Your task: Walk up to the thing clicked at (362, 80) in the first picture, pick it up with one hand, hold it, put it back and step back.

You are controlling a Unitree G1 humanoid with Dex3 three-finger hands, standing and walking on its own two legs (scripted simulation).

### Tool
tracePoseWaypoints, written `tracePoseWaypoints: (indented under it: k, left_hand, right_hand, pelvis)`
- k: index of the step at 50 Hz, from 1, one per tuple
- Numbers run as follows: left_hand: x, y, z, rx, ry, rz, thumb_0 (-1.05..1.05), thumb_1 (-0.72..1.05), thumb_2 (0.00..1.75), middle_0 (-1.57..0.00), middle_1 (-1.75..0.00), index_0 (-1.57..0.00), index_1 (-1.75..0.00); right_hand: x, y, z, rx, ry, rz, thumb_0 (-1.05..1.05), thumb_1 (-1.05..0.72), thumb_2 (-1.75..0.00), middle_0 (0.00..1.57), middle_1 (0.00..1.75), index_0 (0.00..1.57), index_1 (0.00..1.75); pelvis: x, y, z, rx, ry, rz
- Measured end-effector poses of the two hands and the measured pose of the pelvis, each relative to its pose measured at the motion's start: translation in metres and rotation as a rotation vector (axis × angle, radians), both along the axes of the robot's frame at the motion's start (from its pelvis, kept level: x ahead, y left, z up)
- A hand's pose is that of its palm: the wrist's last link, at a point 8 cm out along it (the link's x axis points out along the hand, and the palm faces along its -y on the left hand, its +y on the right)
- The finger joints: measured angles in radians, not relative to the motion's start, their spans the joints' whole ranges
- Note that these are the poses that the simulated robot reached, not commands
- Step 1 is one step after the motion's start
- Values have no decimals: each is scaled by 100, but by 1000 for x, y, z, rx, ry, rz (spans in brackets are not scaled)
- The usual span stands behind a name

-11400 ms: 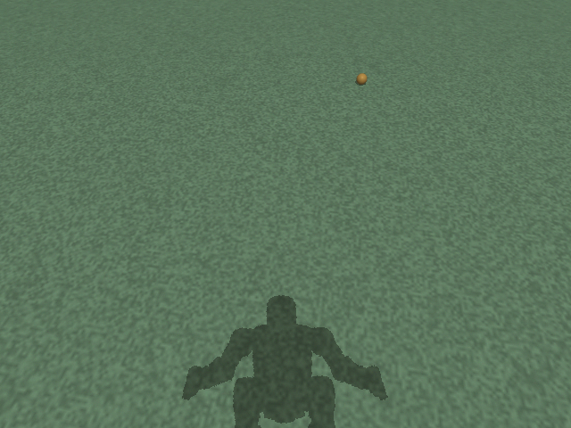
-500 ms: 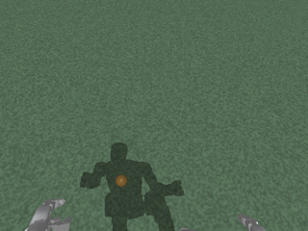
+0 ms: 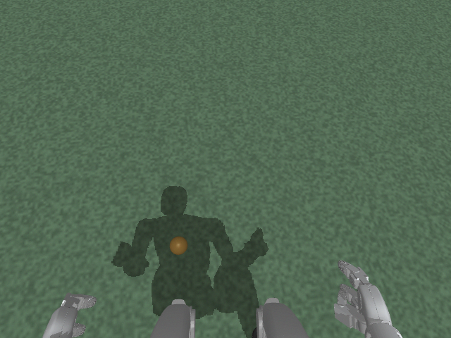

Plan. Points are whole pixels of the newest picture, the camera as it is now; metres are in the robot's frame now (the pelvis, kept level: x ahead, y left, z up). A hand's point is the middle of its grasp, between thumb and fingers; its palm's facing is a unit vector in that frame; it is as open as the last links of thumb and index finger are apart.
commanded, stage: rise first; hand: left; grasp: from above
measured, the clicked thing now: (178, 245) +0.43 +0.16 -0.65
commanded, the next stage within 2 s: none
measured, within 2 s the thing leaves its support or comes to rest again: neither
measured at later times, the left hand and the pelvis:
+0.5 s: hand (118, 308) +0.20 +0.25 -0.28, palm faces -0.43 -0.57 -0.70, open 14.2 cm; pelvis -0.04 -0.01 -0.14, yaw +0 degrees
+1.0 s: hand (139, 271) +0.30 +0.25 -0.43, palm faces -0.47 -0.16 -0.87, open 14.1 cm; pelvis -0.10 -0.01 -0.29, yaw -2 degrees
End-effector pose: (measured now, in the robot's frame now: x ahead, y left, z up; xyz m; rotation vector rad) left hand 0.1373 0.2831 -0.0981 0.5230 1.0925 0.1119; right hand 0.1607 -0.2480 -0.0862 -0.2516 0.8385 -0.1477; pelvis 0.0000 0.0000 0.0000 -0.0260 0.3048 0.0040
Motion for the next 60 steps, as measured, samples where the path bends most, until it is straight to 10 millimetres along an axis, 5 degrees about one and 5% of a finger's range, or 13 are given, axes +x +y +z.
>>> tracePoseWaypoints:
  k: [10, 15, 27, 34, 40, 49, 60]
  left_hand:
    - [-5, 0, -20, 47, 24, -50, -1, -56, 101, -8, -108, -7, -109]
    - [6, 2, -48, 100, 12, -156, -1, -57, 101, -9, -107, -7, -109]
    - [82, -14, -152, 315, -140, -496, -1, -56, 102, -8, -106, -6, -108]
    - [119, -21, -206, 432, -169, -617, -1, -55, 103, -8, -106, -6, -107]
    - [142, -27, -239, 489, -206, -723, -1, -55, 103, -9, -105, -8, -106]
    - [171, -31, -274, 555, -254, -855, -1, -55, 104, -9, -103, -8, -104]
    - [194, -40, -310, 605, -267, -986, -1, -54, 104, -9, -99, -8, -100]
  right_hand:
    - [12, 5, -19, 7, -69, 37, 1, -89, -90, 20, 30, 20, 30]
    - [11, -1, -44, -7, -83, 62, 1, -90, -90, 20, 30, 20, 30]
    - [-20, -31, -169, -35, 18, 49, 1, -88, -89, 20, 30, 20, 30]
    - [-68, -38, -247, -13, 167, 29, 1, -89, -89, 20, 30, 20, 30]
    - [-117, -38, -294, -3, 286, 0, 1, -90, -90, 20, 30, 20, 30]
    - [-168, -39, -315, -46, 392, -57, 1, -91, -90, 20, 30, 20, 30]
    - [-190, -35, -321, -84, 468, -75, 1, -91, -90, 20, 30, 20, 30]
  pelvis:
    - [-5, -3, -26, -5, 60, 6]
    - [-14, -5, -51, -4, 109, 8]
    - [-47, -11, -154, 9, 249, -2]
    - [-69, -15, -210, 9, 287, -7]
    - [-84, -16, -249, 3, 280, -13]
    - [-96, -8, -284, -24, 259, -19]
    - [-93, 2, -305, -56, 277, -16]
